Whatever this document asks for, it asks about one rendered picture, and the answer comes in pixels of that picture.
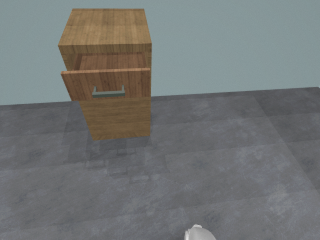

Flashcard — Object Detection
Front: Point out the drawer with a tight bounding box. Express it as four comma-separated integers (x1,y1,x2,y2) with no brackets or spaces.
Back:
60,51,150,101

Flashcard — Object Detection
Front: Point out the robot right thigh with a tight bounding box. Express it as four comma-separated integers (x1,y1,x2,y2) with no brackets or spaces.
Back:
184,227,216,240

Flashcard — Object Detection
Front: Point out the handle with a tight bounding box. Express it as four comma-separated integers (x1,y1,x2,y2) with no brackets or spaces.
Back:
92,85,125,98

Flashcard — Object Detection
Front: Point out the cabinet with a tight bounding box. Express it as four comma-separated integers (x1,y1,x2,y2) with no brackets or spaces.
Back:
58,8,152,141

